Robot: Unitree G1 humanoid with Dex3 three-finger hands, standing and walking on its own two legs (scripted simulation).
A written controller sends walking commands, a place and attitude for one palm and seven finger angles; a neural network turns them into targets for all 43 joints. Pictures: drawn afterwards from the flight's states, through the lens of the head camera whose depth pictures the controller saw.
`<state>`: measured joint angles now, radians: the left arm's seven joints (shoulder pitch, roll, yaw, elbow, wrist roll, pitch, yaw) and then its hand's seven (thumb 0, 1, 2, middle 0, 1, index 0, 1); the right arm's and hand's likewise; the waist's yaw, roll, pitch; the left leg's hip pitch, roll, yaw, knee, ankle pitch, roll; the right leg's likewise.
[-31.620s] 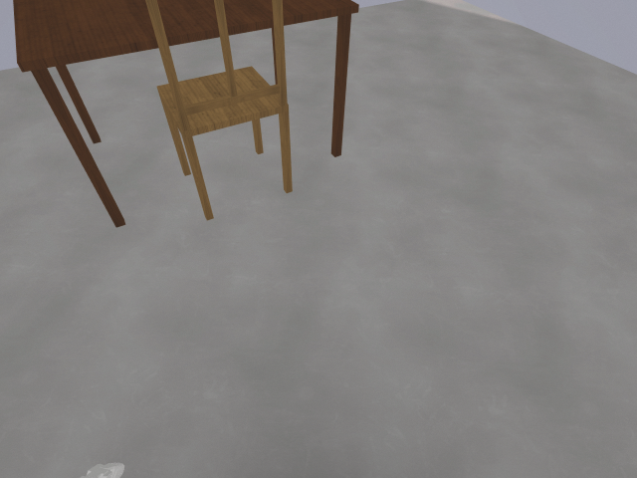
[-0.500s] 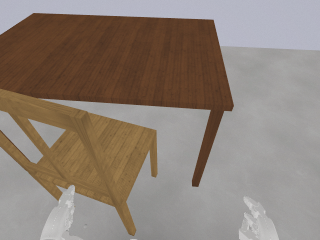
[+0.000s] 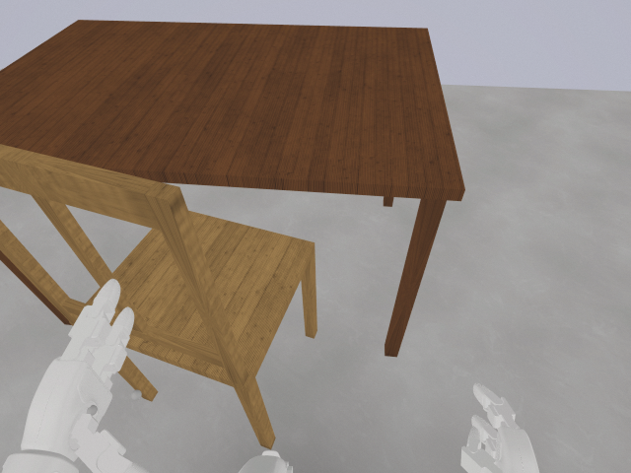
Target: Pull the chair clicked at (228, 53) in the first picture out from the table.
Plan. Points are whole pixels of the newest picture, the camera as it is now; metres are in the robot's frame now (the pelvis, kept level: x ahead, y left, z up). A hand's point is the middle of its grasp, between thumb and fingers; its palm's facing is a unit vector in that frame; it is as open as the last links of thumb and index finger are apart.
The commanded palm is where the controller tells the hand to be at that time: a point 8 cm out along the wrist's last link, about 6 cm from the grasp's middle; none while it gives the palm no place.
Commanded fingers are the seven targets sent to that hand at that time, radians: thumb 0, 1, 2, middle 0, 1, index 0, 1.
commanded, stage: draw the hand back to the body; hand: left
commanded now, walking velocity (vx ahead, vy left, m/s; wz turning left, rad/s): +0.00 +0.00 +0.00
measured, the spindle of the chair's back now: (101, 273) +0.40 +0.37 +0.00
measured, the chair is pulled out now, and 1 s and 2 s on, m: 0.12 0.12 0.12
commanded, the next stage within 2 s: step back with the hand held close in 1.14 s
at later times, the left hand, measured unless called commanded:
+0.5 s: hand (51, 314) +0.23 +0.26 +0.17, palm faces +0.36 -0.86 -0.37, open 13.2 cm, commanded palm +0.18 +0.30 +0.20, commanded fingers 0.00 0.47 0.69 -0.14 -0.21 -0.14 -0.21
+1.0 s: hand (36, 261) +0.25 +0.26 +0.22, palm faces +0.42 -0.83 -0.38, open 7.7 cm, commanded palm +0.20 +0.30 +0.24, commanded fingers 0.00 0.90 0.90 -0.20 -0.30 -0.20 -0.30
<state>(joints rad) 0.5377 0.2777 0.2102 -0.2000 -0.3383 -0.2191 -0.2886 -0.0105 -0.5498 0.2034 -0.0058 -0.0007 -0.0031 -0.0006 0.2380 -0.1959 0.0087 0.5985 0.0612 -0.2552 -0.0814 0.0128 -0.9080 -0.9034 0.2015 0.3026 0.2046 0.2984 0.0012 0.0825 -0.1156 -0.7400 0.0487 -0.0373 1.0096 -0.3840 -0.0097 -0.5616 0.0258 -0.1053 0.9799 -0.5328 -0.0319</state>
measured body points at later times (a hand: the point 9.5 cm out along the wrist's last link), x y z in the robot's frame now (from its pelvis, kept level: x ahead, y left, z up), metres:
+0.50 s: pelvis +0.04 +0.02 +0.06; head +0.02 +0.01 +0.51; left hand +0.20 +0.31 +0.19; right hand +0.23 -0.20 -0.01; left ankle +0.07 +0.12 -0.68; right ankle -0.02 -0.10 -0.68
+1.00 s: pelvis +0.05 +0.01 +0.07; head +0.03 -0.01 +0.52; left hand +0.23 +0.31 +0.24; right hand +0.23 -0.23 -0.02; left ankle +0.07 +0.12 -0.68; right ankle -0.02 -0.10 -0.68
